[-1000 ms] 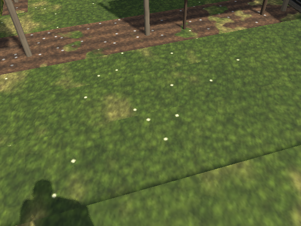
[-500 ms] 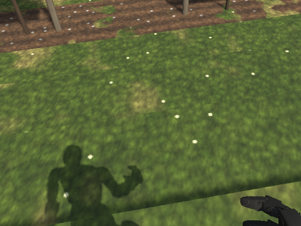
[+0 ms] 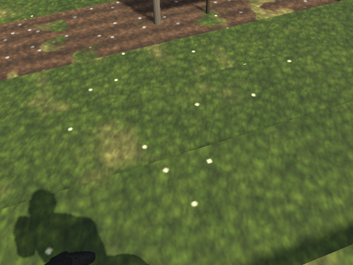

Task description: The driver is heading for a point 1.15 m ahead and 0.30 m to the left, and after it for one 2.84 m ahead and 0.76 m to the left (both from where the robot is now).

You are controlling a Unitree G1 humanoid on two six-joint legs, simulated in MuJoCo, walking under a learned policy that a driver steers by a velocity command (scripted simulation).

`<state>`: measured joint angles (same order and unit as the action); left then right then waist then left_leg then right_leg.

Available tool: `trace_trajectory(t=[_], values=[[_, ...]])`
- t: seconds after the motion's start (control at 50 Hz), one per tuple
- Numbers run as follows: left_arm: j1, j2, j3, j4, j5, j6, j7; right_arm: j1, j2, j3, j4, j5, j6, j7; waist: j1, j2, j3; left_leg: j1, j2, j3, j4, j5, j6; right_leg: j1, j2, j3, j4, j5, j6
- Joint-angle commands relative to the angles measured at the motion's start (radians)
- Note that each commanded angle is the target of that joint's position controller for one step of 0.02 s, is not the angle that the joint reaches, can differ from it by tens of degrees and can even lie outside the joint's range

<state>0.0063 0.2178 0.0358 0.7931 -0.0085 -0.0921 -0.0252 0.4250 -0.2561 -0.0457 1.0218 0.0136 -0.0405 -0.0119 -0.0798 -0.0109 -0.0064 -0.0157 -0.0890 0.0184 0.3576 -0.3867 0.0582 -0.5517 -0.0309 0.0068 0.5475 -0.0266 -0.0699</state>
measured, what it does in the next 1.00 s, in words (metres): goes down: right foot, then left foot 0.19 m lower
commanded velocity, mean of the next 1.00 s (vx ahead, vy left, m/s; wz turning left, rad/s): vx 0.42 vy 0.00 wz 0.00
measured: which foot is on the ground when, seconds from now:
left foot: down 0.00-0.06, up 0.08-0.74, down 0.76-1.00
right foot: up 0.00-0.00, down 0.02-0.76, up 0.78-1.00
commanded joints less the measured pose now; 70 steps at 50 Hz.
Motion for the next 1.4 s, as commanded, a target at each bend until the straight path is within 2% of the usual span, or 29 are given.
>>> trace_trajectory(t=[0.02, 0.04, 0.06, 0.08, 0.1, 0.14, 0.18, 0.26, 0.32, 0.4, 0.56, 0.68, 0.72, 0.74, 0.76, 0.78, 0.8, 0.84, 0.86, 0.9, 0.96, 1.02, 1.06, 1.12, 1.16, 1.18, 1.22, 1.3, 1.4], values=[[0.142, 0.112, 0.042, -0.021, 0.003, -0.015, -0.014, -0.005, -0.125, -0.015, -0.034, -0.007, 0.011, -0.004, 0.128, 0.039, -0.042, -0.037, 0.253, -0.130, 0.134, 0.767, 0.102, 0.253, 0.021, -0.017, -0.035, 0.019, -0.061], [0.320, 0.180, 0.066, 0.018, 0.008, -0.015, -0.015, -0.014, -0.101, -0.001, -0.056, -0.021, 0.006, -0.003, 0.189, -0.024, -0.161, -0.209, 0.177, -0.076, 0.379, 0.632, 0.063, 0.549, -0.083, 0.113, -0.008, 0.085, -0.131], [0.454, 0.249, 0.087, 0.045, 0.004, -0.007, -0.015, 0.084, -0.012, 0.028, -0.053, -0.015, -0.013, 0.010, 0.206, -0.208, -0.330, -0.537, 0.039, -0.010, 0.764, 0.207, -0.001, 0.892, -0.294, 0.487, -0.078, -0.118, -0.287], [0.454, 0.198, 0.071, 0.042, -0.004, 0.001, -0.010, 0.039, -0.074, 0.011, -0.054, -0.007, -0.033, 0.019, 0.213, -0.198, -0.311, -0.681, 0.033, -0.124, 0.873, -0.170, 0.005, 0.895, -0.340, 0.668, -0.200, -0.223, -0.284], [0.344, 0.180, 0.060, 0.019, -0.005, -0.001, -0.005, -0.038, -0.146, -0.012, -0.081, 0.016, -0.042, 0.017, 0.182, -0.139, -0.153, -0.733, 0.085, -0.132, 0.907, -0.108, 0.010, 0.739, -0.325, 0.570, -0.238, -0.244, -0.235], [0.191, 0.142, 0.045, -0.013, 0.012, -0.006, -0.011, -0.089, -0.123, -0.016, -0.090, 0.000, -0.033, 0.001, 0.112, -0.029, -0.021, -0.640, 0.159, -0.106, 0.817, 0.020, 0.000, 0.454, -0.255, 0.367, -0.298, -0.058, -0.191], [0.152, 0.104, 0.037, -0.008, 0.010, -0.011, -0.014, -0.051, -0.090, -0.022, -0.077, -0.003, -0.012, -0.012, 0.063, -0.052, -0.018, -0.523, 0.201, -0.104, 0.707, 0.056, -0.006, 0.340, -0.201, 0.267, -0.348, -0.030, -0.168], [0.243, 0.164, 0.063, 0.046, 0.018, -0.007, 0.003, -0.156, -0.062, -0.026, -0.125, -0.022, -0.004, -0.008, 0.071, -0.032, -0.044, -0.531, 0.204, -0.071, 0.565, 0.207, -0.031, 0.359, -0.184, 0.188, -0.389, 0.074, -0.189], [0.315, 0.170, 0.072, 0.081, 0.022, -0.005, 0.009, -0.123, -0.074, -0.040, -0.103, -0.007, -0.003, 0.012, 0.066, -0.028, -0.066, -0.558, 0.205, -0.076, 0.633, 0.368, -0.034, 0.377, -0.190, 0.153, -0.332, 0.130, -0.190], [0.471, 0.133, 0.060, 0.137, 0.000, -0.016, 0.032, -0.356, -0.112, -0.064, -0.203, 0.017, -0.021, 0.030, 0.125, -0.069, 0.042, -0.951, 0.243, -0.188, 0.534, 0.397, -0.012, 0.643, -0.248, 0.281, -0.274, -0.141, -0.162], [0.492, 0.155, 0.055, 0.107, -0.002, -0.003, 0.086, -0.466, -0.034, -0.032, -0.262, -0.021, -0.037, 0.087, 0.158, -0.053, 0.082, -0.763, 0.209, -0.123, 0.344, 0.735, -0.014, 0.352, -0.207, 0.190, -0.031, -0.313, -0.127], [0.504, 0.161, 0.057, 0.088, -0.019, 0.049, 0.100, -0.458, -0.055, -0.015, -0.250, 0.020, -0.030, 0.117, 0.200, -0.067, 0.100, -0.564, 0.222, -0.098, 0.119, 0.824, -0.034, 0.350, -0.188, 0.122, 0.211, -0.317, -0.013], [0.504, 0.128, 0.051, 0.105, -0.012, 0.054, 0.099, -0.316, -0.091, -0.031, -0.177, 0.011, -0.034, 0.095, 0.154, -0.036, 0.055, -0.419, 0.224, -0.075, -0.021, 0.934, -0.046, 0.403, -0.139, 0.088, 0.479, -0.233, 0.035], [0.503, 0.119, 0.046, 0.125, -0.014, 0.056, 0.092, -0.129, -0.101, -0.044, -0.103, 0.000, -0.043, 0.085, 0.062, 0.000, -0.018, -0.170, 0.192, -0.014, -0.125, 1.061, -0.047, 0.338, -0.093, 0.031, 0.712, -0.165, 0.060], [0.546, 0.115, 0.052, 0.160, -0.010, 0.040, 0.079, 0.038, -0.138, -0.060, -0.046, -0.020, -0.040, 0.073, -0.016, 0.101, -0.101, 0.146, 0.236, -0.014, -0.087, 1.186, -0.012, 0.137, -0.009, -0.002, 1.007, -0.426, 0.104], [0.668, 0.020, 0.041, 0.185, -0.014, 0.029, 0.062, 0.123, -0.228, -0.045, -0.019, -0.064, -0.049, 0.077, 0.003, 0.366, -0.204, 0.491, 0.359, -0.079, 0.298, 1.810, 0.018, -0.210, 0.092, 0.096, 1.478, -1.070, 0.161], [0.737, 0.069, 0.029, 0.152, -0.063, -0.009, 0.046, 0.162, -0.301, -0.074, -0.009, -0.053, -0.040, 0.077, 0.011, 0.465, -0.386, 0.638, 0.508, -0.231, 0.442, 1.975, 0.155, -0.366, 0.094, 0.244, 1.615, -0.955, 0.169], [0.573, 0.074, 0.025, 0.095, -0.055, -0.010, 0.061, 0.062, -0.201, -0.051, -0.014, -0.012, 0.000, 0.060, 0.039, 0.202, -0.396, 0.449, 0.510, -0.308, 0.310, 1.411, 0.187, -0.459, -0.004, 0.171, 1.508, -0.798, 0.169], [0.537, 0.052, 0.009, 0.071, -0.074, 0.005, 0.075, -0.053, -0.205, -0.048, -0.055, -0.012, 0.003, 0.055, 0.084, 0.132, -0.385, 0.266, 0.574, -0.426, 0.190, 1.009, 0.255, -0.417, -0.065, 0.131, 1.398, -0.611, 0.140], [0.416, 0.094, 0.023, 0.052, -0.051, 0.062, 0.101, -0.209, -0.122, -0.016, -0.111, -0.030, -0.018, 0.046, 0.104, 0.088, -0.188, -0.146, 0.574, -0.433, 0.059, 0.759, 0.257, -0.293, -0.088, 0.136, 1.192, -0.411, 0.086], [0.349, 0.040, 0.027, 0.026, 0.014, 0.064, 0.100, -0.294, -0.072, 0.005, -0.103, -0.048, -0.037, 0.017, 0.156, 0.149, -0.023, -0.386, 0.327, -0.098, -0.010, 0.876, 0.147, -0.061, -0.097, 0.096, 0.569, -0.161, 0.108], [0.313, 0.000, 0.016, 0.019, 0.001, 0.047, 0.072, -0.234, -0.075, 0.003, -0.069, -0.034, -0.022, -0.012, 0.138, 0.214, -0.107, -0.290, 0.291, -0.028, 0.007, 1.055, 0.141, 0.161, -0.039, 0.035, 0.243, -0.037, 0.129], [0.300, 0.018, 0.020, 0.021, 0.004, 0.055, 0.053, -0.202, -0.080, -0.004, -0.055, -0.012, -0.016, -0.009, 0.121, 0.139, -0.105, -0.237, 0.311, -0.051, 0.026, 0.997, 0.137, 0.212, -0.015, 0.024, 0.139, 0.000, 0.106], [0.289, 0.047, 0.037, 0.023, 0.029, 0.081, 0.042, -0.149, -0.065, -0.013, -0.030, 0.004, 0.005, 0.003, 0.119, 0.037, -0.057, -0.275, 0.284, -0.086, 0.051, 0.405, 0.086, 0.313, -0.028, 0.026, 0.005, 0.083, 0.036], [0.256, 0.134, 0.065, 0.016, -0.003, 0.101, 0.047, -0.016, -0.054, -0.025, -0.034, -0.014, 0.017, 0.016, 0.023, -0.087, -0.007, -0.415, 0.168, -0.078, 0.076, -0.187, 0.057, 0.391, -0.048, 0.052, 0.051, -0.067, -0.020], [0.248, 0.129, 0.072, 0.010, -0.022, 0.101, 0.045, -0.022, -0.051, -0.025, -0.049, -0.003, 0.019, 0.015, 0.040, -0.113, 0.038, -0.478, 0.141, -0.056, 0.102, -0.296, 0.056, 0.345, -0.056, 0.103, 0.006, -0.374, -0.050], [0.275, 0.097, 0.068, 0.012, -0.030, 0.073, 0.043, -0.077, -0.053, -0.029, -0.082, 0.014, 0.016, -0.002, 0.067, -0.130, 0.128, -0.511, 0.128, -0.022, 0.198, -0.302, 0.051, 0.223, -0.103, 0.241, -0.116, -0.656, -0.099], [0.473, 0.131, 0.080, 0.063, 0.018, 0.028, 0.048, -0.200, -0.033, -0.038, -0.144, -0.001, -0.010, 0.006, 0.159, -0.229, -0.037, -0.753, 0.070, -0.033, 0.657, -0.285, 0.039, 0.516, -0.308, 0.674, -0.209, -0.518, -0.235], [0.325, 0.162, 0.082, 0.036, 0.010, 0.040, 0.058, -0.262, -0.027, -0.033, -0.169, 0.005, -0.016, 0.022, 0.105, -0.112, -0.029, -0.632, 0.148, -0.040, 0.539, -0.121, 0.014, 0.271, -0.236, 0.429, -0.265, -0.499, -0.138]])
